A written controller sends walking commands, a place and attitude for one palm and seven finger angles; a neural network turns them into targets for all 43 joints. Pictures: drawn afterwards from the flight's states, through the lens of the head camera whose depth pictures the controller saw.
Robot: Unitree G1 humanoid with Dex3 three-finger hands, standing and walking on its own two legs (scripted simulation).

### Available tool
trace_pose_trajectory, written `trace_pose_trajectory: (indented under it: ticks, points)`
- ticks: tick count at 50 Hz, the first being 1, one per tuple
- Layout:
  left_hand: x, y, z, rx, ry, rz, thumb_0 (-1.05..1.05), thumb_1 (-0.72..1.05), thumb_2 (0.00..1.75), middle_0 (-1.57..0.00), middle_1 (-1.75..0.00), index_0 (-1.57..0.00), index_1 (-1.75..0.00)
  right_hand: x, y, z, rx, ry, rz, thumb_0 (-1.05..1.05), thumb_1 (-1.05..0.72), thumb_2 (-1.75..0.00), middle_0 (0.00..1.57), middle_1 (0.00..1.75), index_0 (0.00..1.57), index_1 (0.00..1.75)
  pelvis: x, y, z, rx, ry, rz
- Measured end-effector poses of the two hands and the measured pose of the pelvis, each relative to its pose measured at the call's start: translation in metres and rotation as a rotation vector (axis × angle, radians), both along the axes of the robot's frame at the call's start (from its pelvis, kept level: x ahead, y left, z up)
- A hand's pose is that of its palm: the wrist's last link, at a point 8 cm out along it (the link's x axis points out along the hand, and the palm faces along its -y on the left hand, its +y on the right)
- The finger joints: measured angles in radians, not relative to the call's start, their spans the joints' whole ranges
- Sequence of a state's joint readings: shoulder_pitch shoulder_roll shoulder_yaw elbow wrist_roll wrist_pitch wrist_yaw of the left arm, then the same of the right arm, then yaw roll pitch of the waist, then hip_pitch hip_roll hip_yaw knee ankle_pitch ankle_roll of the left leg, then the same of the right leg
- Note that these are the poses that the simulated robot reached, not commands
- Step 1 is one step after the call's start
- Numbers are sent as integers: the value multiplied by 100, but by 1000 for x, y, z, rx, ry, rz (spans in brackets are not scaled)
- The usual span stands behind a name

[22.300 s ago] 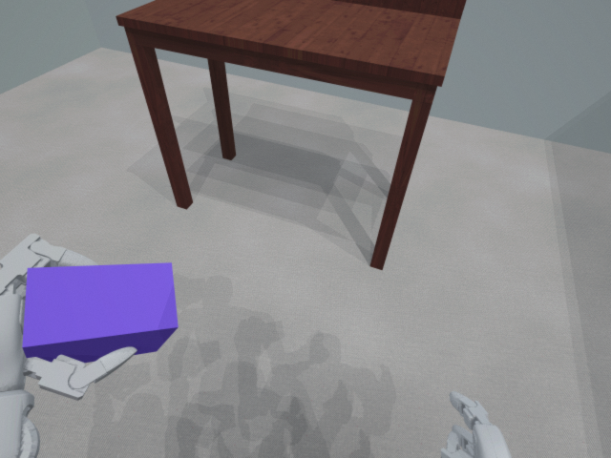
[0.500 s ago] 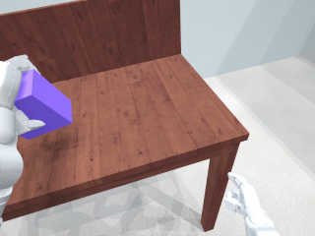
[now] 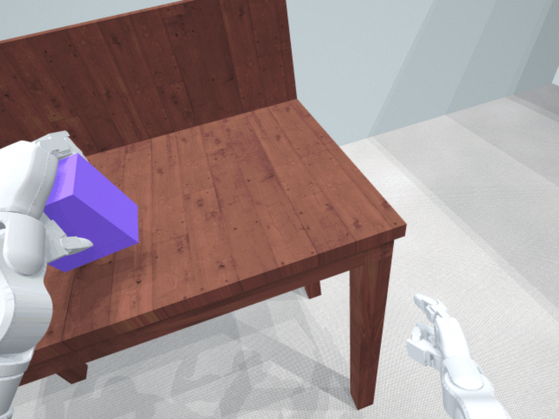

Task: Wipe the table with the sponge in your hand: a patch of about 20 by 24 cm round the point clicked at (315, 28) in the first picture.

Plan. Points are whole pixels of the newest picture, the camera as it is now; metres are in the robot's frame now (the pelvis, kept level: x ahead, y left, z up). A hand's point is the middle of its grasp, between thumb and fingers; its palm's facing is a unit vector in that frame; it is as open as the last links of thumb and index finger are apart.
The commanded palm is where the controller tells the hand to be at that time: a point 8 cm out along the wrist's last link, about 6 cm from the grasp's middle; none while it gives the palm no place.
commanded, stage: move the sponge above the wiping area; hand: left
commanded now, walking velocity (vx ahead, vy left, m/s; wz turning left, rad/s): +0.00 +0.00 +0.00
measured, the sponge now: (81, 224) +0.26 +0.29 +0.21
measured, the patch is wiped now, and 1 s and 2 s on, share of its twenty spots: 0.00 0.00 0.05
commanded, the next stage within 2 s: bring the hand home and regain balance in 1.74 s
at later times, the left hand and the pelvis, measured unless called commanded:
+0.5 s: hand (44, 224) +0.26 +0.34 +0.21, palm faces +0.22 -0.06 -0.97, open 10.6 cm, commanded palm +0.20 +0.32 +0.30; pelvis -0.02 +0.03 -0.01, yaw -3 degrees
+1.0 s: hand (64, 231) +0.26 +0.33 +0.20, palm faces +0.24 -0.14 -0.96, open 10.6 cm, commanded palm +0.22 +0.32 +0.29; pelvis -0.04 +0.05 -0.01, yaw -3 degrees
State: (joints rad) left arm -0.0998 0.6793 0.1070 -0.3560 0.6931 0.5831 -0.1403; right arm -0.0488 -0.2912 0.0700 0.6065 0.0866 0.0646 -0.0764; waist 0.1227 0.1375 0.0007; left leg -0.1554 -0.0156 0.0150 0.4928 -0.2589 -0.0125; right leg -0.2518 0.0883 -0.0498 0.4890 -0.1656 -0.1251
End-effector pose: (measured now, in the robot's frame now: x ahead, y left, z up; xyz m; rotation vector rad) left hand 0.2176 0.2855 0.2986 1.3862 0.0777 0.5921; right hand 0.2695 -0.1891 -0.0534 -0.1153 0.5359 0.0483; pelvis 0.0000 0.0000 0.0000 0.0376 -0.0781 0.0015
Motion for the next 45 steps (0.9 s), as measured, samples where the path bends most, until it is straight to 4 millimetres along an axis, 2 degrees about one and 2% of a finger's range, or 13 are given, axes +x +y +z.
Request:
trace_pose_trajectory:
  ticks: [4,6,9,16,18,21,27,30,32,35,40,42,45]
  points:
    - [3,-14,-36,-16,110,-69,0,-55,102,-69,-129,-71,-129,-9,-13,-4,-32,11,-32,1,-90,-90,20,30,20,30,-4,-2,-3,5,-3,-32]
    - [5,-16,-43,8,137,-90,0,-55,102,-69,-129,-71,-129,-14,-20,-6,-51,21,-52,1,-90,-90,20,30,20,30,-5,-3,-4,8,-10,-52]
    - [10,-11,-34,74,110,-80,0,-55,102,-69,-129,-71,-129,-22,-30,-8,-72,33,-87,1,-90,-90,20,30,20,30,-7,-3,-6,10,-22,-75]
    - [11,21,20,105,-41,22,0,-55,102,-69,-129,-71,-129,-43,-45,-14,-62,49,-170,1,-90,-90,20,30,20,30,-12,5,-7,10,-21,-93]
    - [10,32,23,91,-35,47,0,-55,102,-69,-129,-71,-129,-50,-46,-16,-66,54,-183,1,-90,-90,20,30,20,30,-14,9,-7,7,-15,-84]
    - [10,46,9,56,25,65,0,-55,102,-69,-129,-71,-129,-60,-44,-21,-75,65,-193,1,-90,-90,20,30,20,30,-17,15,-8,-2,-6,-64]
    - [7,40,-56,-26,182,-30,0,-55,102,-69,-129,-71,-129,-71,-22,-28,-107,85,-168,1,-91,-90,20,30,19,30,-25,31,-10,1,-19,-52]
    - [7,25,-68,-7,187,-113,0,-55,102,-69,-129,-71,-129,-69,-2,-27,-117,75,-138,1,-91,-90,20,30,19,30,-29,39,-11,9,-38,-51]
    - [7,17,-61,30,142,-157,0,-55,102,-69,-129,-71,-128,-65,14,-24,-108,55,-116,1,-91,-90,20,30,20,30,-31,44,-12,15,-47,-59]
    - [8,13,-30,80,20,-175,0,-55,102,-69,-128,-71,-128,-58,39,-18,-74,26,-80,1,-90,-90,20,30,20,30,-34,50,-12,21,-52,-63]
    - [9,29,24,63,-149,-86,0,-55,102,-69,-129,-71,-128,-53,68,-7,-3,-4,-29,1,-90,-90,20,30,20,30,-39,55,-10,22,-40,-62]
    - [9,38,29,34,-156,-40,0,-55,102,-69,-129,-71,-129,-56,73,-4,21,-9,-22,1,-90,-90,20,30,20,30,-39,56,-9,21,-31,-63]
    - [9,46,11,-16,-89,7,0,-55,102,-68,-129,-70,-129,-62,70,-3,31,-2,-22,1,-90,-90,20,30,20,30,-39,56,-8,19,-23,-58]
